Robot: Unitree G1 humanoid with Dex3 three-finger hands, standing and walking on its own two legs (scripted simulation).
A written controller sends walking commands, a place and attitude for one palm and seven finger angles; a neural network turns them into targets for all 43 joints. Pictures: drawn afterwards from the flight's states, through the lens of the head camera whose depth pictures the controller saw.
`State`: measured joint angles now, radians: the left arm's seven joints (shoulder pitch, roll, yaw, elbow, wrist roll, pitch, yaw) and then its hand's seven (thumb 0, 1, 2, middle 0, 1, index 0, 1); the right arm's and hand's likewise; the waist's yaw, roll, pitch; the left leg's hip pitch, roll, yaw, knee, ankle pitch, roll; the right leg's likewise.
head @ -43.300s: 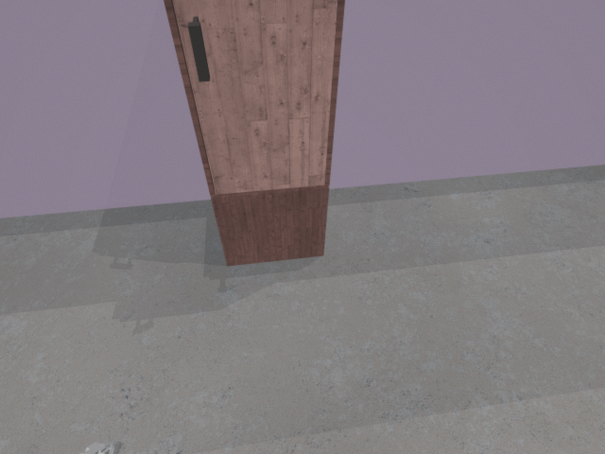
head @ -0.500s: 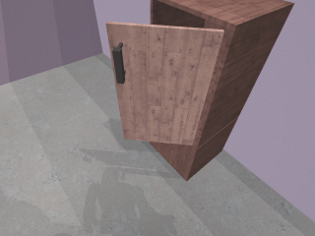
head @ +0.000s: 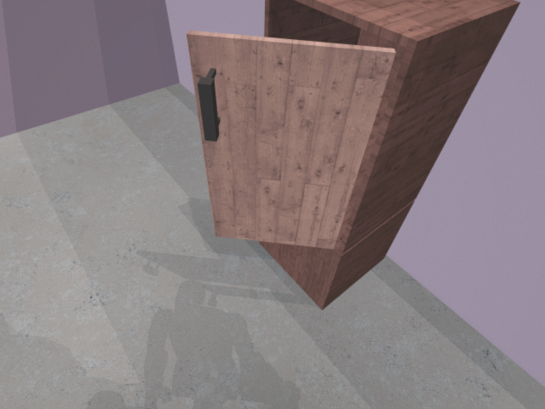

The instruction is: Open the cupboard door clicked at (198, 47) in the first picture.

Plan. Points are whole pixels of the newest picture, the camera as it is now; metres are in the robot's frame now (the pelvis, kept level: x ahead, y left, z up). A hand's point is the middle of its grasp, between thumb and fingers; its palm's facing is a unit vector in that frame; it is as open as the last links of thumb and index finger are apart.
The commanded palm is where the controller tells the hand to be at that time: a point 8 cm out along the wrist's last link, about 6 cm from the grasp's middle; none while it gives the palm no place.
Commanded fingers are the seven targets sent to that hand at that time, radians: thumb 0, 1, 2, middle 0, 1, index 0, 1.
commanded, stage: look again from close up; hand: left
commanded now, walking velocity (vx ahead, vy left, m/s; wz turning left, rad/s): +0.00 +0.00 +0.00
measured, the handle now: (211, 104) +0.62 +0.16 +0.13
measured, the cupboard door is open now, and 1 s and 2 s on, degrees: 45 45 45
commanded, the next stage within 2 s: raise the hand with hooked fingers in 0.24 s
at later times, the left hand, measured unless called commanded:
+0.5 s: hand (147, 384) +0.17 +0.19 -0.05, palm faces +0.27 -0.96 -0.11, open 7.5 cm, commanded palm +0.12 +0.23 -0.05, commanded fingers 0.00 0.69 0.81 -0.22 -0.44 -0.22 -0.44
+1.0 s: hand (142, 348) +0.20 +0.19 +0.01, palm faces -0.03 -1.00 -0.08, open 10.0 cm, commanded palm +0.16 +0.25 +0.02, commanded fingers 0.00 0.11 0.56 -0.26 -0.81 -0.26 -0.81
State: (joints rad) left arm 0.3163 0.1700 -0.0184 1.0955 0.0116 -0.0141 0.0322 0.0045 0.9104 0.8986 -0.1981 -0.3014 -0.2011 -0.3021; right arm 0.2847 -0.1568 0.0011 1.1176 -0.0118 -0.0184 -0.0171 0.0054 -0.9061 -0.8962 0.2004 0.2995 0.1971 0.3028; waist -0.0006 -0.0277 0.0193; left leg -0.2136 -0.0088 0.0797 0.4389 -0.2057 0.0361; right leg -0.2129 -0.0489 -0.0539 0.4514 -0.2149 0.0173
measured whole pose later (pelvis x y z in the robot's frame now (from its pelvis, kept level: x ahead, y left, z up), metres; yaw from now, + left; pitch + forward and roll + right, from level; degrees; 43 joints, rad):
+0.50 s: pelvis +0.00 +0.00 -0.01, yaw +2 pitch +0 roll +0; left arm 0.45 0.18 0.05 0.20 -0.17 -0.10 0.07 0.02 0.88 0.88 -0.20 -0.33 -0.20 -0.33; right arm 0.33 -0.20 0.01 0.84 0.04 -0.24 -0.07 0.01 -0.91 -0.90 0.20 0.30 0.20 0.30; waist -0.03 0.00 -0.01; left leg -0.31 -0.02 0.05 0.56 -0.26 0.03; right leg -0.29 -0.06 -0.08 0.58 -0.29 0.00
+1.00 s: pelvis +0.00 -0.03 -0.06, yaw +3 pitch +9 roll -2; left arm 0.38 0.31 0.27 -0.04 -0.34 -0.34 -0.46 0.01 0.33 0.66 -0.24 -0.67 -0.24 -0.67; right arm 0.19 -0.22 0.02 0.56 0.04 -0.24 -0.06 0.01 -0.90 -0.90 0.20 0.30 0.20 0.30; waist 0.03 0.02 -0.08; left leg -0.71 0.05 -0.04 1.03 -0.47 -0.02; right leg -0.65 -0.01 -0.15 0.97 -0.48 -0.04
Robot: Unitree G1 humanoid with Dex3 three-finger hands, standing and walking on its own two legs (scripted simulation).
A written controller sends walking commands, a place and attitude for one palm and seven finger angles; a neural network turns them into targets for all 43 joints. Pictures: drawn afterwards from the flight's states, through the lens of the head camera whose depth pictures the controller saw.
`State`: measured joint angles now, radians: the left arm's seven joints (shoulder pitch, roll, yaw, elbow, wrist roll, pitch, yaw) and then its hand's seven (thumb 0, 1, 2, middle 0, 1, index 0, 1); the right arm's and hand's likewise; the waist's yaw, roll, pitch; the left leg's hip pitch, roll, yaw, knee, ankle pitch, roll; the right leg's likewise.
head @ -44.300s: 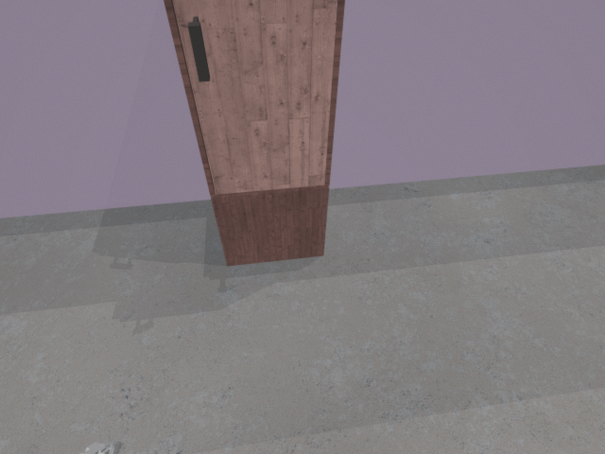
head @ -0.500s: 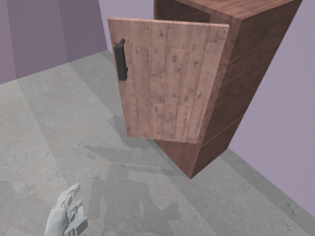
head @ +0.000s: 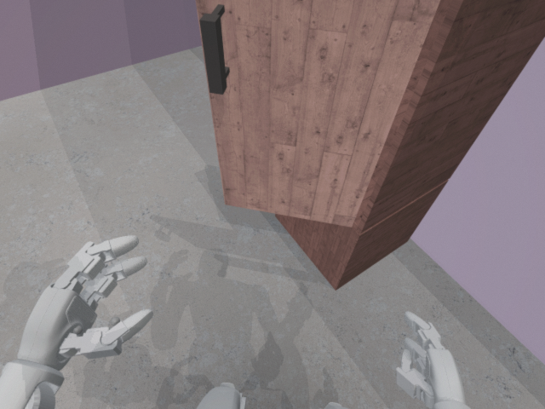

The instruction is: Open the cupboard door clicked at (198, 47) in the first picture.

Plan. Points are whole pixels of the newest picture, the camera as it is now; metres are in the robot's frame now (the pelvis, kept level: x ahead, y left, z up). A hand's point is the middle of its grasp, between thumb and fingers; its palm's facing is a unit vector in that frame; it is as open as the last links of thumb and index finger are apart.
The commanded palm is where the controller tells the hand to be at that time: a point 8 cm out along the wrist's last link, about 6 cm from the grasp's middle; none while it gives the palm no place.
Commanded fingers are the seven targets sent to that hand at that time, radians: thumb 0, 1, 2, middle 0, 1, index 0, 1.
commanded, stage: raise the hand with hooked fingers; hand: left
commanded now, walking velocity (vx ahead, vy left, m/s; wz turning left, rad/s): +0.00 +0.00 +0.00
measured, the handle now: (218, 50) +0.62 +0.16 +0.19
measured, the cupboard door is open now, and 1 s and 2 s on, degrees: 45 45 45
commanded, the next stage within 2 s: move the hooked fingers beside the handle in 1.44 s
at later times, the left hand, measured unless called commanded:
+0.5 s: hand (72, 245) +0.26 +0.26 +0.14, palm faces -0.06 -1.00 -0.06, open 12.9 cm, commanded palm +0.23 +0.31 +0.15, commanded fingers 0.00 -0.48 0.31 -0.30 -1.18 -0.30 -1.18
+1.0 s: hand (30, 160) +0.31 +0.29 +0.22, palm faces -0.03 -1.00 -0.08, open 13.9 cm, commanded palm +0.28 +0.34 +0.21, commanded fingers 0.00 -0.50 0.30 -0.30 -1.20 -0.30 -1.20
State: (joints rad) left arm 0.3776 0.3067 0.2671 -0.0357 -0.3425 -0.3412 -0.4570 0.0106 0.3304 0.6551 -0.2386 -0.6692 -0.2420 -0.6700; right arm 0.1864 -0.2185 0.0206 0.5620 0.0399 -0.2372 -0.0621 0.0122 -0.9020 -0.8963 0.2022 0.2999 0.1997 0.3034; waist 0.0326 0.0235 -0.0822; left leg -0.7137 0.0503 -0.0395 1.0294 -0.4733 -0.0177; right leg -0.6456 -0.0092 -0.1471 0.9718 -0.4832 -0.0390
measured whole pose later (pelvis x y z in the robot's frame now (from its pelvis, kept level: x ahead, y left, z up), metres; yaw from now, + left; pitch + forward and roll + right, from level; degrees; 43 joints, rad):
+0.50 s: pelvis +0.01 +0.02 +0.04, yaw -1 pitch +3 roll -1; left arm 0.17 0.39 0.37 0.08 -0.39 -0.17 -0.46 0.00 -0.25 0.41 -0.28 -1.04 -0.29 -1.05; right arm 0.27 -0.28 0.02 0.58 0.06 -0.28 -0.10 0.02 -0.90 -0.90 0.20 0.30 0.20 0.30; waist 0.01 0.02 -0.05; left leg -0.44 0.03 0.02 0.76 -0.37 0.01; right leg -0.40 -0.02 -0.09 0.71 -0.37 -0.01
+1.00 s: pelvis +0.02 +0.02 +0.06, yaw -1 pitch +0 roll -1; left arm -0.17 0.51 0.46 0.29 -0.35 0.03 -0.54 -0.01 -0.50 0.30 -0.30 -1.20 -0.30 -1.20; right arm 0.26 -0.27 0.08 0.59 0.07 -0.22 -0.11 0.01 -0.90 -0.90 0.20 0.30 0.20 0.30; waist 0.03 0.04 -0.03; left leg -0.28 0.01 0.02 0.58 -0.30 0.02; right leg -0.24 -0.03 -0.10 0.54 -0.30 0.00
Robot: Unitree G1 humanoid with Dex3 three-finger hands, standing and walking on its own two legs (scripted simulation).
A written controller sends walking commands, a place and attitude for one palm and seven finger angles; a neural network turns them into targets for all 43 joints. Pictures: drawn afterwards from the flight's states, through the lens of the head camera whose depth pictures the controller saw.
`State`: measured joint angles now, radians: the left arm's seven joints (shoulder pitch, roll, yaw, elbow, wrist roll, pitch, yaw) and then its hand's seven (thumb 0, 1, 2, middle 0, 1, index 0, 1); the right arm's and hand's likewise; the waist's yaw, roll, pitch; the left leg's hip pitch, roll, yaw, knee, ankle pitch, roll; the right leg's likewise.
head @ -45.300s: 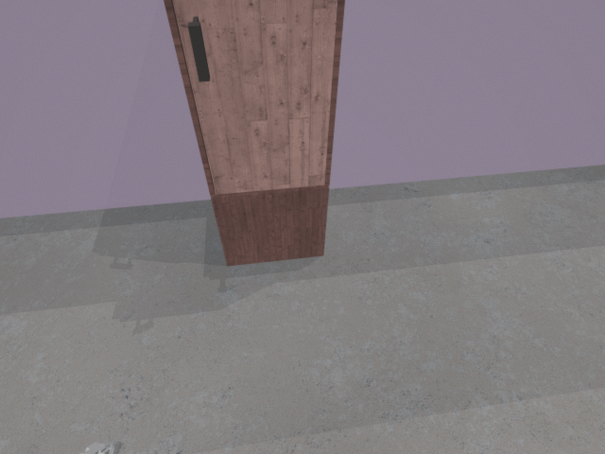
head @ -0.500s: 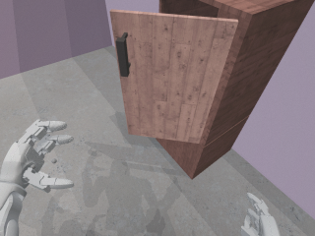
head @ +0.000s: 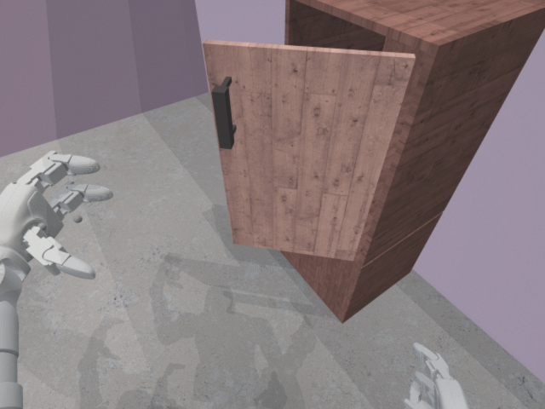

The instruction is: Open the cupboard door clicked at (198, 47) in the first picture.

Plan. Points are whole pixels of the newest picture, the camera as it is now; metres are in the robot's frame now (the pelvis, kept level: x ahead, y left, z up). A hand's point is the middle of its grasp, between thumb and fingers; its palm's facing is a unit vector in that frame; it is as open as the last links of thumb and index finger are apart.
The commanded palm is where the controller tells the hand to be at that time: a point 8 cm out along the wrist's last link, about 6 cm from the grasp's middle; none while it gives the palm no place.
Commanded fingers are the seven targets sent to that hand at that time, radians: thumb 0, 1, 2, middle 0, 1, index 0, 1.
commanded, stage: raise the hand with hooked fingers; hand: left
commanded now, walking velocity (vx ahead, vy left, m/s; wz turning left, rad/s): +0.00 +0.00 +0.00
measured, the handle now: (227, 112) +0.61 +0.15 +0.13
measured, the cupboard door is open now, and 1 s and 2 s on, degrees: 45 45 45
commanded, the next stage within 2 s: move the hooked fingers beside the handle in 0.44 s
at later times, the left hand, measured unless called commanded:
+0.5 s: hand (101, 223) +0.29 +0.25 +0.16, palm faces -0.02 -1.00 -0.06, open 14.0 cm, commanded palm +0.26 +0.30 +0.16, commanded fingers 0.00 -0.50 0.30 -0.30 -1.20 -0.30 -1.20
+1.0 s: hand (136, 182) +0.37 +0.24 +0.15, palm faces -0.06 -1.00 -0.01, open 13.9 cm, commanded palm +0.35 +0.29 +0.15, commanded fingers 0.00 -0.50 0.30 -0.30 -1.20 -0.30 -1.20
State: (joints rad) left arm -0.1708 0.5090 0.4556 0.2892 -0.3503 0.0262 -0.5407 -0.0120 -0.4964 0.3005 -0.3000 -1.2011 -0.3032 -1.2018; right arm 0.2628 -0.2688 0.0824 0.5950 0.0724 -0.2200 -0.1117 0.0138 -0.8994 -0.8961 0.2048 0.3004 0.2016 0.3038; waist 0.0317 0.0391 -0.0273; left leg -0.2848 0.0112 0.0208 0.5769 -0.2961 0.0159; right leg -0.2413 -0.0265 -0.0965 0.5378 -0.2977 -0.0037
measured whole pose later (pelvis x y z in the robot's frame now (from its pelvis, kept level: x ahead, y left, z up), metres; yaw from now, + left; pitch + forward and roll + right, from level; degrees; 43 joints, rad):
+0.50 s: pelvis +0.00 -0.02 +0.00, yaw -1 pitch +0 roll +0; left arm -0.15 0.48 0.45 0.32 -0.35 0.02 -0.53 -0.01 -0.50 0.30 -0.30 -1.20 -0.30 -1.20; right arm 0.26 -0.28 0.06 0.60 0.08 -0.21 -0.12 0.01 -0.90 -0.90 0.20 0.30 0.20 0.30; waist 0.03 0.05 -0.03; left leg -0.26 0.03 0.02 0.54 -0.28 -0.01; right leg -0.23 -0.01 -0.09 0.53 -0.30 -0.03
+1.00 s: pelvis +0.00 -0.02 +0.00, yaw -1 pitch +3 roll +0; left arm -0.48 0.53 0.42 0.70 -0.28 -0.04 -0.51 -0.01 -0.50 0.30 -0.30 -1.20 -0.30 -1.20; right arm 0.29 -0.30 0.06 0.62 0.08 -0.18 -0.12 0.01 -0.90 -0.90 0.20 0.30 0.20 0.30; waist -0.03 0.03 -0.03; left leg -0.34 0.03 0.04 0.58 -0.29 0.00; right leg -0.33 -0.01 -0.08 0.58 -0.30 -0.02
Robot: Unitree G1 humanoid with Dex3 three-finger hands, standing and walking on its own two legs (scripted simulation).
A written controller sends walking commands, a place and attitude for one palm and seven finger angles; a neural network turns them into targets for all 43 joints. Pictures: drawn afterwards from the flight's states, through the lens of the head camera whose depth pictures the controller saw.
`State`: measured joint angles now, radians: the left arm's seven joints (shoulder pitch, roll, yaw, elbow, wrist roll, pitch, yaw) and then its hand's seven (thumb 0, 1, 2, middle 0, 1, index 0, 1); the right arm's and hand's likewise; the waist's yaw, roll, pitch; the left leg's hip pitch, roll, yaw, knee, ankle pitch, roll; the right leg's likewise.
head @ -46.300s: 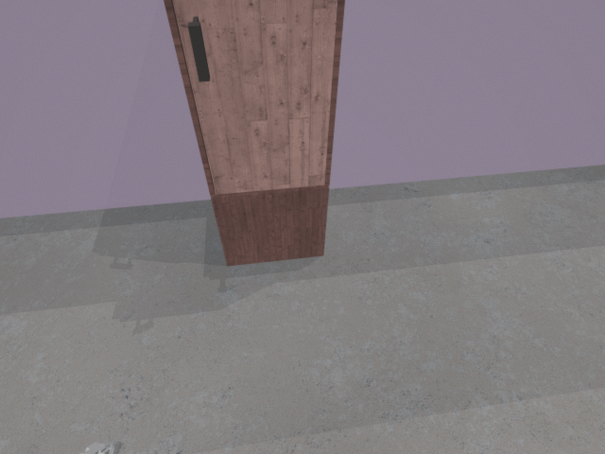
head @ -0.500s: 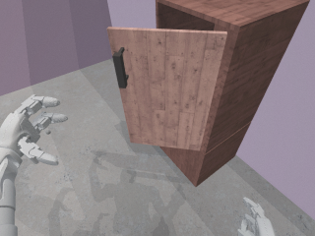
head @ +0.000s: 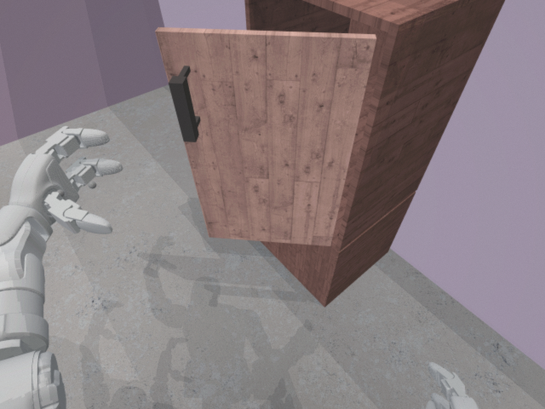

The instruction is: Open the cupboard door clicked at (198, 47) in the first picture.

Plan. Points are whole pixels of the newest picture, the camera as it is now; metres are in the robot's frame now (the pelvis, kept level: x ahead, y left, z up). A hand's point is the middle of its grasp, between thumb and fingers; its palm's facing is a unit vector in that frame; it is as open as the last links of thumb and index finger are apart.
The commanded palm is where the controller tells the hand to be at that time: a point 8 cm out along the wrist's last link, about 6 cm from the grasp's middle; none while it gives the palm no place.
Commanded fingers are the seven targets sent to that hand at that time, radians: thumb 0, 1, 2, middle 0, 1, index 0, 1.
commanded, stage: move the hooked fingers beside the handle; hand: left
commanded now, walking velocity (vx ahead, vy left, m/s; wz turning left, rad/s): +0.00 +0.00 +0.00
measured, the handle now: (188, 104) +0.61 +0.18 +0.14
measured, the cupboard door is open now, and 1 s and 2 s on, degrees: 45 45 45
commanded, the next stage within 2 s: slide the fingers in behind the handle in 1.98 s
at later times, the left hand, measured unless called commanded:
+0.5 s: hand (127, 147) +0.46 +0.24 +0.15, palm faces -0.06 -1.00 +0.01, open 14.0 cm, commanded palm +0.44 +0.30 +0.15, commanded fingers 0.00 -0.50 0.30 -0.30 -1.20 -0.30 -1.20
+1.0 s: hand (151, 117) +0.53 +0.22 +0.16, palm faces -0.05 -1.00 +0.01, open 14.0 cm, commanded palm +0.53 +0.28 +0.14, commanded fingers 0.00 -0.50 0.30 -0.30 -1.20 -0.30 -1.20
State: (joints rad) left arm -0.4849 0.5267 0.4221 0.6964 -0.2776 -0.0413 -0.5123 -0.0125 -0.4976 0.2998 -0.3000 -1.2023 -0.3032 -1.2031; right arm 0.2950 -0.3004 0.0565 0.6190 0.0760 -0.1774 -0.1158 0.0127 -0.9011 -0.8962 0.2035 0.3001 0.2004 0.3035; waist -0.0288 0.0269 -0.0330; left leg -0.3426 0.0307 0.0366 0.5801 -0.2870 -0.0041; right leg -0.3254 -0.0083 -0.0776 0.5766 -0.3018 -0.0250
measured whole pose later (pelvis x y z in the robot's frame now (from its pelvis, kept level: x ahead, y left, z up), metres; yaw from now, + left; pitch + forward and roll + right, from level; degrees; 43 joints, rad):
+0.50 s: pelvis +0.01 +0.02 +0.00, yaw -1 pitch +8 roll -1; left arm -0.78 0.54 0.37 0.99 -0.20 -0.13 -0.44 -0.01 -0.50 0.30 -0.30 -1.20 -0.30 -1.20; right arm 0.36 -0.29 0.05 0.66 0.05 -0.10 -0.09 0.01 -0.90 -0.90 0.20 0.30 0.20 0.30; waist -0.08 0.01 -0.05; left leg -0.44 0.02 0.05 0.61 -0.31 0.02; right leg -0.41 -0.02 -0.06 0.58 -0.30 0.00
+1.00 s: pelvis +0.01 +0.02 -0.01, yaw -1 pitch +14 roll -2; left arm -1.10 0.70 0.42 1.32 -0.09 -0.20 -0.39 -0.01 -0.50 0.30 -0.30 -1.20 -0.30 -1.20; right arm 0.43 -0.31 0.04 0.68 0.03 -0.01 -0.07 0.01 -0.90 -0.90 0.20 0.30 0.20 0.30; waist -0.19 0.01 -0.05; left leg -0.60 0.04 0.05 0.69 -0.33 0.02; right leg -0.57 0.00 -0.06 0.63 -0.31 -0.01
